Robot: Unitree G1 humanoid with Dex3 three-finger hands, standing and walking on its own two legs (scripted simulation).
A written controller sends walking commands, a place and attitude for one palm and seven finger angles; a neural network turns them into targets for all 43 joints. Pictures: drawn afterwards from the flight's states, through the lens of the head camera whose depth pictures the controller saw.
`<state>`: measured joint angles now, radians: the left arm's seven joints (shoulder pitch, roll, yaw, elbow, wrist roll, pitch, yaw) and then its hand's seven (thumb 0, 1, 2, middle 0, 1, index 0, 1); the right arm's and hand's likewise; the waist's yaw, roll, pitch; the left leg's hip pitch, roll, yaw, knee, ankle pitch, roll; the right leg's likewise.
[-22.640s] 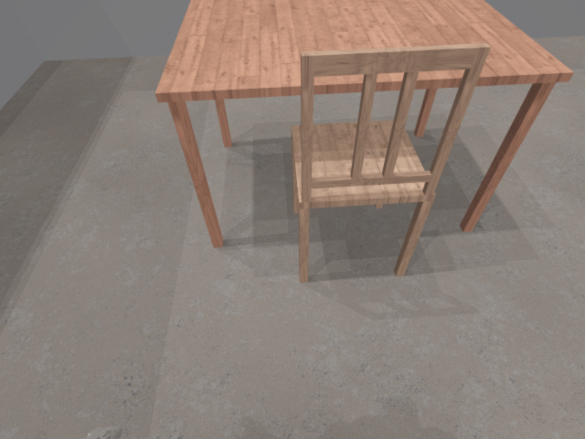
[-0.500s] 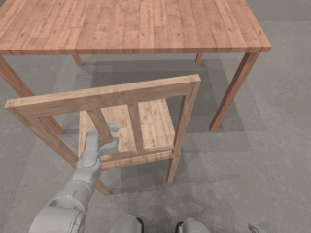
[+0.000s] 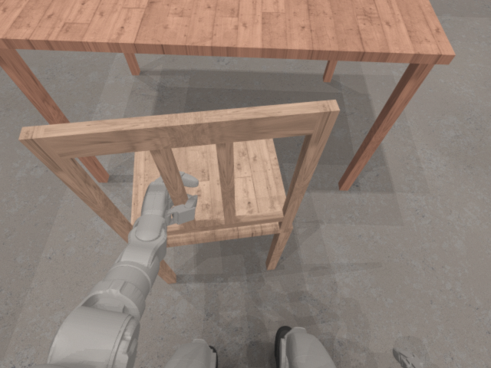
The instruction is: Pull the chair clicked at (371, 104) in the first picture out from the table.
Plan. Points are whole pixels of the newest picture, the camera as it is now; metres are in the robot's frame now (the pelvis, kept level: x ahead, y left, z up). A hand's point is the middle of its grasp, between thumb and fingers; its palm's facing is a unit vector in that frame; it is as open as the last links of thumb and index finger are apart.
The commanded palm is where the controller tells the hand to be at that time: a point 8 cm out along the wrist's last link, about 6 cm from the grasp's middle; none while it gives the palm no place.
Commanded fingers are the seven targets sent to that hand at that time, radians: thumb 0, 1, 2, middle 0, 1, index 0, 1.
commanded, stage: step backward, pulling the chair out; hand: left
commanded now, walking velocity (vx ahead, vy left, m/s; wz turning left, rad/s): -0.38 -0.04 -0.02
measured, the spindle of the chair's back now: (178, 194) +0.40 +0.14 -0.05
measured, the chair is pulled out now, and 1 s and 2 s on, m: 0.20 0.27 0.40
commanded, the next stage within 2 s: none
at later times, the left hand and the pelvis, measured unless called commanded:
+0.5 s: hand (181, 228) +0.34 +0.12 -0.06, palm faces +0.00 -0.98 -0.19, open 5.7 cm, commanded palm +0.34 +0.18 -0.05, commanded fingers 0.00 0.90 0.90 -0.50 -1.45 -0.50 -1.45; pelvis -0.04 -0.01 -0.01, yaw -1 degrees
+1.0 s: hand (179, 239) +0.32 +0.13 -0.06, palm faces +0.05 -0.98 -0.21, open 5.8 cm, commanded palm +0.32 +0.18 -0.05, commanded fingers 0.00 0.90 0.90 -0.50 -1.45 -0.50 -1.45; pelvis -0.06 -0.02 -0.01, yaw -1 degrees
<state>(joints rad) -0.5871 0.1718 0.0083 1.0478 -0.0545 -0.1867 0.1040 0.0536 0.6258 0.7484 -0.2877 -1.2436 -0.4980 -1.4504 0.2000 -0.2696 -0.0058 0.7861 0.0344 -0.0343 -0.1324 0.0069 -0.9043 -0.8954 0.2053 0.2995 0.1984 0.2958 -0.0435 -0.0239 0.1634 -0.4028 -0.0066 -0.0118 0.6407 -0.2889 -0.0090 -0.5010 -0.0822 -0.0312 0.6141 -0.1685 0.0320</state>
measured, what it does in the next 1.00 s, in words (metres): shifts its weight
